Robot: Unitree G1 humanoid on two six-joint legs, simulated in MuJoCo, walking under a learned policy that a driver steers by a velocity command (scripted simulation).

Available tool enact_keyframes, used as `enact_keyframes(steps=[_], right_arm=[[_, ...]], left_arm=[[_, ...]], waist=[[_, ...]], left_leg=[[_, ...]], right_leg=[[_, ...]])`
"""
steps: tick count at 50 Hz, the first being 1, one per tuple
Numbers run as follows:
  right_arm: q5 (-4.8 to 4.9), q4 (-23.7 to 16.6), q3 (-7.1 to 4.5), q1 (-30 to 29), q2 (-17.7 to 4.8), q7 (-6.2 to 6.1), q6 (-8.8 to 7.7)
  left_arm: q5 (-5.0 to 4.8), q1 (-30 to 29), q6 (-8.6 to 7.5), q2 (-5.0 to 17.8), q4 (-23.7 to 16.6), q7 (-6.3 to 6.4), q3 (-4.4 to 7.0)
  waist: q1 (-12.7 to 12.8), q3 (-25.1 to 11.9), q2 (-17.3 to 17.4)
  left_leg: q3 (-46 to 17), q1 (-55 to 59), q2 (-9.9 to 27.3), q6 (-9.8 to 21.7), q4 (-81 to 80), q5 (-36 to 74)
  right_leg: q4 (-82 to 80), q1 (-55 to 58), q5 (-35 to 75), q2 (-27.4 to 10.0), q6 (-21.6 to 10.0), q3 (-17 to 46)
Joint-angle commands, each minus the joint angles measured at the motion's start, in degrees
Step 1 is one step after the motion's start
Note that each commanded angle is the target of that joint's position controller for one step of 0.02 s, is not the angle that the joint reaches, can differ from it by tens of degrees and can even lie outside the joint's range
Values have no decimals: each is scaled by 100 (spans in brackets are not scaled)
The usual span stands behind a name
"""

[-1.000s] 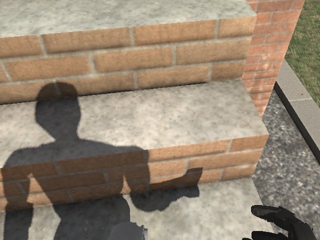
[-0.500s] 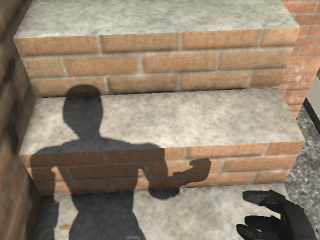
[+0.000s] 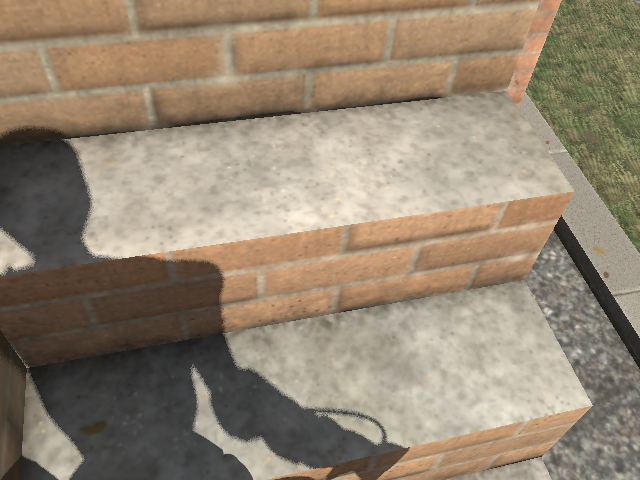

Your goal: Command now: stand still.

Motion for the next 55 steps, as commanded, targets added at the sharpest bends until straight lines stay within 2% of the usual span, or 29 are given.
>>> enact_keyframes(steps=[1, 8, 9, 10, 11, 15, 17, 18, 19, 20, 22, 24, 25, 26, 27, 28, 29, 33, 34, 36, 37, 38, 39, 44, 46, 48, 50, 52, 55], right_arm=[[-24, -440, -217, 934, -398, 10, -114], [56, -214, -156, 215, -808, -116, -93], [-235, -71, -154, -117, 187, -982, 202], [149, -510, -54, -216, -732, -445, -78], [-18, -395, -147, 872, -253, -158, -103], [-164, -403, -462, 803, -718, -100, -459], [-118, -592, -352, 188, -75, -985, 53], [-160, -307, -306, 683, 39, -132, -278], [102, -207, -299, 726, 254, -689, -15], [-32, -273, -454, 595, 82, -29, -224], [-250, 222, -428, 1440, -12, 199, -266], [-382, 372, -836, 2242, -1564, 47, -215], [211, 398, -679, 1282, -711, -849, -331], [192, 233, -646, 642, -869, -1062, -328], [95, 341, -775, 437, -1143, -1109, -360], [-808, 299, -472, 346, -777, -175, -504], [-930, 652, -344, 1157, -358, 129, -520], [-573, 1222, -182, 1101, 66, 102, -591], [91, 871, -764, 813, -709, -830, -781], [-122, 953, -610, 886, -412, -1096, -915], [-75, 1032, -642, 1003, -364, -1076, -941], [-809, 2237, -285, 2225, 192, -345, -947], [-95, 1504, -700, 1704, -80, -870, -1028], [197, 1120, -702, -306, -318, -1065, -827], [223, 1152, -878, 145, -1293, -873, -1071], [322, 1281, -991, 292, -1571, -490, -1232], [33, 691, -954, -102, -471, -73, -1137], [-355, 293, -721, 90, 554, -192, -978], [-337, 168, -461, 90, 747, -466, -786]], left_arm=[[12, -735, -76, 684, -605, 57, 76], [-39, 981, 29, 473, -418, 96, 52], [-355, 2200, 148, -586, 343, 328, -84], [154, 1924, -122, 365, -202, 156, -109], [-64, 164, -102, 1033, -444, 232, 123], [-36, -1573, -315, 1031, -1626, 469, 107], [-151, -824, -381, -209, -546, 871, -183], [-275, -1741, -658, -297, -1438, 783, -322], [-278, -1425, -441, -387, -494, 824, -285], [-283, -2007, -369, 94, -1311, 655, -175], [-87, -1376, 193, 91, -805, 453, -30], [59, 695, 150, -769, -575, 180, -258], [-69, -213, 104, -1289, -534, 275, -237], [17, -737, 84, -1087, -737, 283, -203], [52, -1243, 66, -1109, -892, 310, -201], [-547, -1407, -142, 267, -899, 706, 29], [-468, -1482, -143, 449, -808, 750, 158], [-169, -1338, -184, -519, -730, 631, -220], [252, -1990, -14, -1654, -1385, 477, -344], [102, -2170, 93, -1613, -1585, 524, -334], [97, -2184, 152, -1488, -1701, 611, -297], [-222, -2230, 74, -1072, -1617, 588, -616], [69, -2704, 124, -1599, -1993, 612, -305], [-228, -2136, 335, -1939, -2552, 360, -642], [-246, -150, 482, -1499, -1857, 547, -202], [-183, 1321, 241, -973, -1381, 511, 133], [-228, 1175, 216, 344, -986, 630, 537], [-396, -309, 77, -146, -613, 551, 212], [-136, -295, -200, -1630, 255, 471, -150]], waist=[[-435, -267, 292], [528, -550, 1176], [982, -1426, 1767], [907, 25, 632], [-253, -161, -253], [66, -213, -93], [-94, -367, -418], [-233, 61, 1401], [-632, -527, -152], [-520, 654, 260], [-165, 508, 246], [670, -1113, 2025], [546, -853, 731], [660, 1, 702], [549, 319, 692], [9, 1000, 2821], [-176, 736, 1604], [244, 96, 737], [694, 336, 218], [598, 855, 690], [610, 1060, 677], [13, 257, 1993], [347, 966, 900], [952, 446, 1171], [1463, -1414, 1381], [2259, -2273, 1415], [1887, -2403, -1357], [488, -1511, -1270], [91, 247, -280]], left_leg=[[-422, 2001, -181, -224, -973, 1308], [-1397, 449, 337, 70, -2751, 621], [-486, 2368, -216, -334, -4003, 1636], [-1005, 698, 249, -374, -1166, 1549], [137, 894, -355, -831, -750, 812], [-601, -587, 109, -960, 2922, 1530], [-137, 1233, 755, -531, -597, 1836], [-193, 3382, 967, -688, -1587, 3419], [564, 4201, 555, -150, -4565, 4037], [130, 4849, 737, -434, -5144, 4086], [-93, 4471, 479, 52, -7291, 3985], [-3405, 5951, 2088, 1835, -6711, 7332], [-4966, 6078, 2317, 974, -8252, 5143], [-5247, 5052, 2375, 972, -8559, 2577], [-4852, 4686, 2445, 1265, -8334, 1471], [-3618, 4481, 2196, 1857, -8031, 795], [-3515, 4708, 2230, 1897, -7995, 1174], [-2664, 5002, 2208, 1637, -8017, 1823], [-2634, 5170, 2487, 1251, -8498, 1948], [-2154, 4961, 2452, 1379, -8910, 2118], [-2107, 5319, 2633, 1422, -9032, 2312], [-1841, 6347, 2408, 1323, -8331, 2345], [-1783, 6753, 2785, 1438, -9105, 2448], [595, 3824, 2184, 870, -10976, 5037], [730, 5050, 2535, 935, -9028, 11846], [359, 5489, 2258, 730, -6161, 11810], [-856, 3122, 209, 307, -740, 4753], [-1456, 2131, 327, 120, 2124, 5252], [-1099, 1246, 320, 378, 2327, 5682]], right_leg=[[-962, -1685, -319, -474, -620, 491], [872, -322, 223, 491, -117, 38], [-705, 962, 161, 920, -328, -321], [-362, -658, 405, 356, -488, 134], [-1268, -951, -1320, -260, -969, 682], [-1526, 438, -368, -1342, -902, 1868], [-886, 842, 2994, -733, -325, 326], [-333, -1399, 2149, -332, 135, 513], [-595, -613, 2789, -377, -27, -282], [-11, -2136, 875, -131, 117, 607], [1176, -1146, -312, -458, -489, 845], [4740, -3190, -18, 766, 6, 1535], [5948, -3159, -395, 1127, 491, 1667], [6740, -3907, -74, 1081, 541, 1725], [7421, -4333, 184, 1104, 439, 1934], [8640, -5874, 698, 1123, 270, 2397], [9076, -5937, 1145, 1091, 37, 2357], [9523, -6846, -115, 538, -571, 1642], [9554, -6049, -251, 561, -354, 1588], [10070, -6590, -649, 536, -145, 1383], [10414, -7200, -688, 431, -186, 1559], [11087, -8901, -1744, 395, -793, 1892], [11228, -8744, -1491, 375, -489, 1419], [5285, -3098, -730, -181, -681, 501], [5480, -682, -921, 980, -681, -298], [3044, 816, -868, 1331, -590, 593], [-1719, 141, -5902, -759, -399, 6805], [-1302, -919, -5289, -829, 503, 5948], [146, -2224, -3127, -95, 497, 3043]])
